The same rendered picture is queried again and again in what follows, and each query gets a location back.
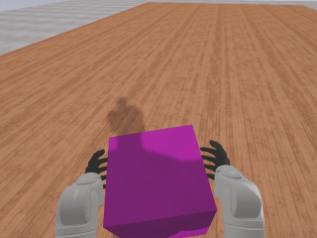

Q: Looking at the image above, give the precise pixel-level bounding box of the left robot forearm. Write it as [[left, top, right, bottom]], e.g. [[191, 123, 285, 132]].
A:
[[54, 173, 104, 238]]

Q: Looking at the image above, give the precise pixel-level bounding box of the left robot hand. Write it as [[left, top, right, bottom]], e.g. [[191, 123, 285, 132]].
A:
[[85, 149, 108, 189]]

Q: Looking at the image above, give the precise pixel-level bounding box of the right robot hand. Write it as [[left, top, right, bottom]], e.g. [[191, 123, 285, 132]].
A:
[[200, 140, 230, 180]]

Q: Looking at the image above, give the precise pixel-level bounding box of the right robot forearm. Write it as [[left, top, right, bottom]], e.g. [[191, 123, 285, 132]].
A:
[[214, 165, 265, 238]]

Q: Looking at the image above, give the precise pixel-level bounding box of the carton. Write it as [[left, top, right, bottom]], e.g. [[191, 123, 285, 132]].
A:
[[103, 124, 217, 238]]

